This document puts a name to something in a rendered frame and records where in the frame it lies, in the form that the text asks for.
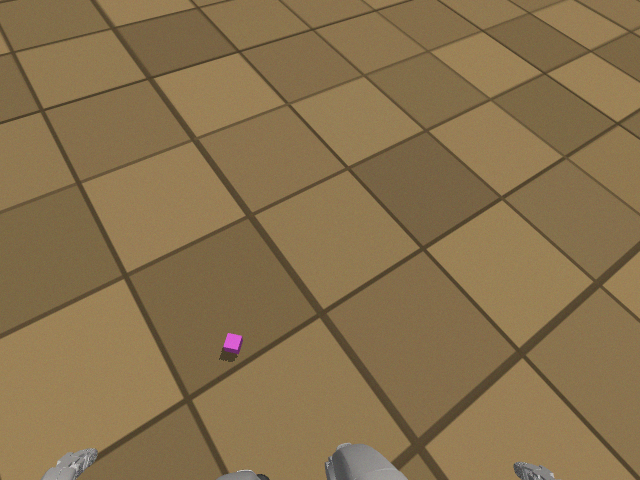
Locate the right robot hand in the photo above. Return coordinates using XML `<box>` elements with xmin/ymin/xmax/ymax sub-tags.
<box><xmin>513</xmin><ymin>462</ymin><xmax>561</xmax><ymax>480</ymax></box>

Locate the left robot hand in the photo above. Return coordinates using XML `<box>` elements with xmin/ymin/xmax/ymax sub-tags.
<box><xmin>40</xmin><ymin>448</ymin><xmax>98</xmax><ymax>480</ymax></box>

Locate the cube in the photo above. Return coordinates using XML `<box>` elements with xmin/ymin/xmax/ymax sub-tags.
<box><xmin>223</xmin><ymin>333</ymin><xmax>243</xmax><ymax>354</ymax></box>

